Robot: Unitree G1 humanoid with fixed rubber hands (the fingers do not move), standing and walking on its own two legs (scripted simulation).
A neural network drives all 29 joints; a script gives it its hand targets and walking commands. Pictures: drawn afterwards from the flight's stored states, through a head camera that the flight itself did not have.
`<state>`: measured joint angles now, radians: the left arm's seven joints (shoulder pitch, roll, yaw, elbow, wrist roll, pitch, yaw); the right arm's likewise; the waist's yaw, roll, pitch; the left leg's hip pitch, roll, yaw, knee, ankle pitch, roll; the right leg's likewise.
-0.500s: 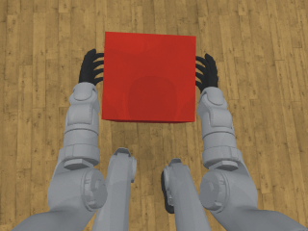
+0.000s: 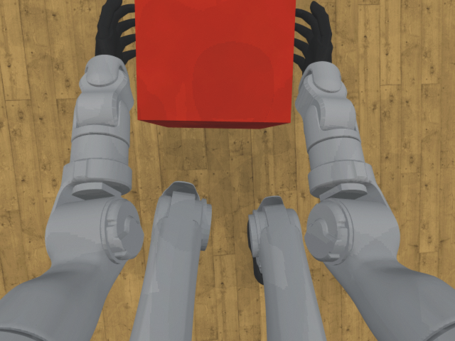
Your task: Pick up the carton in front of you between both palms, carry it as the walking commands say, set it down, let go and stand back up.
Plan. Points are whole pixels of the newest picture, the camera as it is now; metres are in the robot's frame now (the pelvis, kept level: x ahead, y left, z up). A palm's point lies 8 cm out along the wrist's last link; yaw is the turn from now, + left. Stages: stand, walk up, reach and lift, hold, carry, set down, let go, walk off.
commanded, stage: set down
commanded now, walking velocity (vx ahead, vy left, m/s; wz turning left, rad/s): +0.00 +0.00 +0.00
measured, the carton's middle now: (215, 68) +0.51 +0.09 -0.21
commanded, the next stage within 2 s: none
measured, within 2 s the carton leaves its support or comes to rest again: rests again in 0.76 s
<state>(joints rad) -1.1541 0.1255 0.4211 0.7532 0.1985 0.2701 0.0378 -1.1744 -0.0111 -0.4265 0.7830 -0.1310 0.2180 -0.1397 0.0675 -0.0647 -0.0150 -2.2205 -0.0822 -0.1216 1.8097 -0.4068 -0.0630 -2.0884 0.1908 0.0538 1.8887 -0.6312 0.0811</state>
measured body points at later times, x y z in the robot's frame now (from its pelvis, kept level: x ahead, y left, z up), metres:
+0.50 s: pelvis +0.00 +0.00 -0.07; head +0.36 +0.03 +0.20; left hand +0.51 +0.24 -0.23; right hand +0.55 -0.06 -0.23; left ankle +0.13 +0.13 -0.42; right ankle +0.08 -0.12 -0.42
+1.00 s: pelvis -0.01 +0.00 -0.08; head +0.36 +0.03 +0.18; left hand +0.50 +0.24 -0.26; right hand +0.55 -0.07 -0.25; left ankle +0.13 +0.13 -0.42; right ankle +0.08 -0.12 -0.42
